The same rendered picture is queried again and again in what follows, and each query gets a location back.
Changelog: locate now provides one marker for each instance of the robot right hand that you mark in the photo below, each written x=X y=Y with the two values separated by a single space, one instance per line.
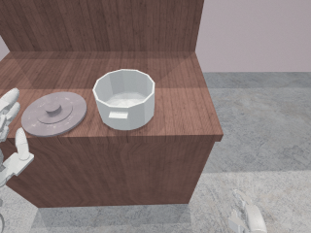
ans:
x=247 y=220

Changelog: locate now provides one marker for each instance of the table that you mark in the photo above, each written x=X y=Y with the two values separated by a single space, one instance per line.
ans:
x=66 y=46

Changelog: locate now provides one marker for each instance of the lid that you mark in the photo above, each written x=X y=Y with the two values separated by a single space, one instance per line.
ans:
x=37 y=122

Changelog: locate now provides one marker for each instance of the pot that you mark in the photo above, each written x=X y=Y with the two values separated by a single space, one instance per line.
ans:
x=125 y=98

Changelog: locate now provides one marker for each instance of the knob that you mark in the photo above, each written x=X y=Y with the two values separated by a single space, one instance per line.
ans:
x=53 y=107

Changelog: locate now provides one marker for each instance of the robot left hand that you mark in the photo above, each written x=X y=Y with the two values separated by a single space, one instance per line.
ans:
x=17 y=162

